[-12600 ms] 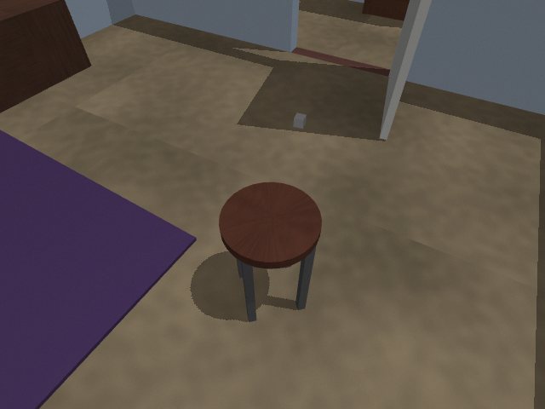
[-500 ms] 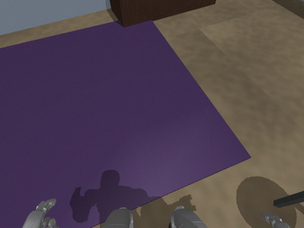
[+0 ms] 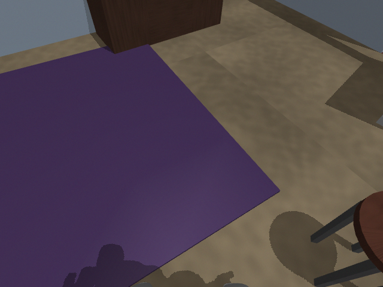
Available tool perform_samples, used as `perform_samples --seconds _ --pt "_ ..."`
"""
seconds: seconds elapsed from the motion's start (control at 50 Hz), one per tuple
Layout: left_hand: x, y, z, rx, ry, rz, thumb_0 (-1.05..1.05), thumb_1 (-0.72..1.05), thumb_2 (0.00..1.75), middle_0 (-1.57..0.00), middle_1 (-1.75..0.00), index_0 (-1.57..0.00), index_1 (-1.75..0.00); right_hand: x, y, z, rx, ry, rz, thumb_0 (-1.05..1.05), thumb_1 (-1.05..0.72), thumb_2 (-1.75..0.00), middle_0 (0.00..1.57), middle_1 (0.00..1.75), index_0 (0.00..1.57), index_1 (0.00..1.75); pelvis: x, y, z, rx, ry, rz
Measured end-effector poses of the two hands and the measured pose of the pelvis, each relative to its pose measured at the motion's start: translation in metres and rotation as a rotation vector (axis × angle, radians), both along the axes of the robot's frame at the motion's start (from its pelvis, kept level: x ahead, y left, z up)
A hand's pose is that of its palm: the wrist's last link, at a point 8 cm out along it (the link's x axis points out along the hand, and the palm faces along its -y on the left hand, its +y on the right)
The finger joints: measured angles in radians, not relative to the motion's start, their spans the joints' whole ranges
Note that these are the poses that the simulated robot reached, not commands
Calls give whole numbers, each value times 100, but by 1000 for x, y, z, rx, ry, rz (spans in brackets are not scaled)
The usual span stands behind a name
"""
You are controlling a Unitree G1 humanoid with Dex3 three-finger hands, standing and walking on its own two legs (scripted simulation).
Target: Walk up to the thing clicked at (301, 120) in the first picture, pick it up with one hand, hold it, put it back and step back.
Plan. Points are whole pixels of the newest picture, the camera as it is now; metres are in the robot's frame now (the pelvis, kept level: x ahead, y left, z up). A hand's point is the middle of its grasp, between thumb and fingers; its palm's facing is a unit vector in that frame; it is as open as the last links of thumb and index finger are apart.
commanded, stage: walk up
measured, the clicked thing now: out of the picture +1.18 -1.44 -0.71
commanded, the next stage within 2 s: stand in 0.94 s
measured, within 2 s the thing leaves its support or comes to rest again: neither
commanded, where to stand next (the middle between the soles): +0.06 +0.00 m, yaw -2 degrees
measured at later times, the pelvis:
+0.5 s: pelvis +0.01 +0.00 +0.02, yaw -3 degrees
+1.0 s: pelvis +0.01 +0.01 +0.04, yaw -4 degrees
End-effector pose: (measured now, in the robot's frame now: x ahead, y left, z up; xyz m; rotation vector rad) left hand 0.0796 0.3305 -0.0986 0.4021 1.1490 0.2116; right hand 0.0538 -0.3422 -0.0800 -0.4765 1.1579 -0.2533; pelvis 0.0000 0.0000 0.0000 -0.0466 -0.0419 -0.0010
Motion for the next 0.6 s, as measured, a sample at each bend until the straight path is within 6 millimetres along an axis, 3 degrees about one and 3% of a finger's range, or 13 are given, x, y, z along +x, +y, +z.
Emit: perform_samples --seconds 0.12,0.32,0.44,0.6 --pt "-11 -17 8 -1 -8 -14 1 90 90 -21 -30 -21 -30 1 6 -16 67 -28 -42 1 -91 -90 20 30 21 30 -5 -3 3 30 -13 -23" --pt "5 -29 8 -46 -32 -7 1 90 90 -21 -30 -21 -30 -16 39 -25 170 10 -54 1 -91 -90 20 30 21 30 -4 -3 11 49 -14 -39" --pt "9 -35 11 -53 26 -11 1 90 90 -21 -30 -21 -30 -13 38 -22 182 29 -93 1 -91 -90 20 30 21 30 4 -3 20 57 1 -50" --pt "38 -39 16 -66 11 -20 1 90 90 -21 -30 -21 -30 3 34 -11 158 35 -120 1 -91 -90 20 30 21 30 12 1 29 57 1 -59"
